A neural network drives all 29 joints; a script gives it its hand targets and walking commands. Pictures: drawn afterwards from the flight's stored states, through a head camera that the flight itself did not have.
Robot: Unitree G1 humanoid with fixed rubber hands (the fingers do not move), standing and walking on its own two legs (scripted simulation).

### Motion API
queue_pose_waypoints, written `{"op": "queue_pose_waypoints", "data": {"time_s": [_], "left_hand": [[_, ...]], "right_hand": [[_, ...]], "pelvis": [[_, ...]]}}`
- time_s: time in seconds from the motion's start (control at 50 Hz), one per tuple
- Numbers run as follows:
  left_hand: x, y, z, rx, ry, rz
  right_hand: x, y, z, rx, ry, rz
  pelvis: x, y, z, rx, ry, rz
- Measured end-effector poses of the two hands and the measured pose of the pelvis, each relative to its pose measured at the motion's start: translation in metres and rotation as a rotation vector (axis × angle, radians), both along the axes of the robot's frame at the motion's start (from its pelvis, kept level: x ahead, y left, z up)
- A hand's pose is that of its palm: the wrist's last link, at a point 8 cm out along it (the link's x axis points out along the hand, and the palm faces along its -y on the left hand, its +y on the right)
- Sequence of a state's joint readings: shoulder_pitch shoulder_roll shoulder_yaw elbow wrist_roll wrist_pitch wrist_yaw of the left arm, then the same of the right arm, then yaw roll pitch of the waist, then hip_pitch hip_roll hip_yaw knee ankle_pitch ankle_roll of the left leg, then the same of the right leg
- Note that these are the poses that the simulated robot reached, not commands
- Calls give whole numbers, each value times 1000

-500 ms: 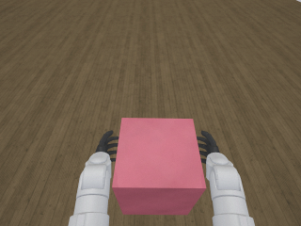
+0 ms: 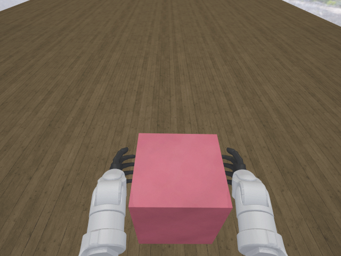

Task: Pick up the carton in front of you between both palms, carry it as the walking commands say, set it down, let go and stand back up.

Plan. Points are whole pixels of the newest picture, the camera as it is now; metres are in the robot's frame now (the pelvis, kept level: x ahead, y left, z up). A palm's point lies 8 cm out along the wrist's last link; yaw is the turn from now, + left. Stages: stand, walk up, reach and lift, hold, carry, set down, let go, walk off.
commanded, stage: set down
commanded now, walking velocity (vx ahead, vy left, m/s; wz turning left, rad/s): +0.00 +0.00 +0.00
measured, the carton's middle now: (176, 190) +0.31 +0.00 -0.03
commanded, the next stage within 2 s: none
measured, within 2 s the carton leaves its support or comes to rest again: neither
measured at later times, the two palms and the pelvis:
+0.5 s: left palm (131, 188) +0.34 +0.14 -0.08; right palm (229, 192) +0.33 -0.16 -0.08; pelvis +0.00 +0.00 -0.03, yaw +0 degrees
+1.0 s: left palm (141, 201) +0.39 +0.13 -0.24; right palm (222, 207) +0.37 -0.17 -0.23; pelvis -0.04 +0.00 -0.17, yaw +0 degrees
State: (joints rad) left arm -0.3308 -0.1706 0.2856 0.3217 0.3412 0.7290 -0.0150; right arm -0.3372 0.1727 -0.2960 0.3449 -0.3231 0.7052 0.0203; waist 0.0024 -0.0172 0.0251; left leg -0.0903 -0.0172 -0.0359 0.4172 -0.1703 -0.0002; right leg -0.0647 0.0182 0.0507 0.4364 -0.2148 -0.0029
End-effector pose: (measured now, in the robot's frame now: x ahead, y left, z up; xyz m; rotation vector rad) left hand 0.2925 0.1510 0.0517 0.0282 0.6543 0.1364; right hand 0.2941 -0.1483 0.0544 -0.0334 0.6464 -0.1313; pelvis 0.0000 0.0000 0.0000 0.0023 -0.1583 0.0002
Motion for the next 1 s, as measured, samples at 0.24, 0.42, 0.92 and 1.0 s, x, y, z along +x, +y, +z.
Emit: {"op": "queue_pose_waypoints", "data": {"time_s": [0.24, 0.42, 0.92, 1.0], "left_hand": [[31, -2, -15, -14, 23, 19], [52, -10, -87, 3, 61, -21], [91, -24, -265, -41, 8, -33], [97, -26, -290, -36, 18, -44]], "right_hand": [[26, 0, -16, 22, 22, -34], [40, -7, -86, -10, 61, -44], [69, -22, -261, 49, 5, -118], [72, -24, -287, 44, 15, -122]], "pelvis": [[9, 2, -4, -1, 46, 0], [7, 3, -16, -6, 252, 6], [-34, 2, -145, -11, 795, 1], [-39, 3, -166, -12, 836, 1]]}}
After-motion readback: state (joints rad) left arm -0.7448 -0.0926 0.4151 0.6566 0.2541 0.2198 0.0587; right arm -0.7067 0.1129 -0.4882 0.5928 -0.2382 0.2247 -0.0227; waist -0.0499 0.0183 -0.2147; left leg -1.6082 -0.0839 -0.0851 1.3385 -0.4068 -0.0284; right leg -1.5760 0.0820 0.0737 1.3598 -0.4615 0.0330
